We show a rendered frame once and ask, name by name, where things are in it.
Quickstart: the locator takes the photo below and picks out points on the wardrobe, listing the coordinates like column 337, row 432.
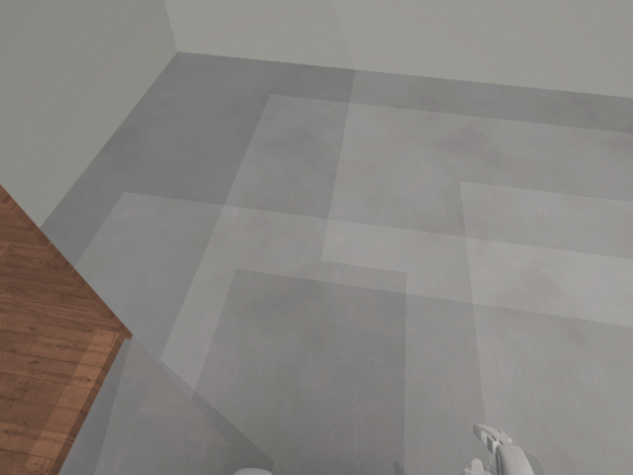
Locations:
column 58, row 341

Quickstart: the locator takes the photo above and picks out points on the robot right hand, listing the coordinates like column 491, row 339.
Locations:
column 510, row 459

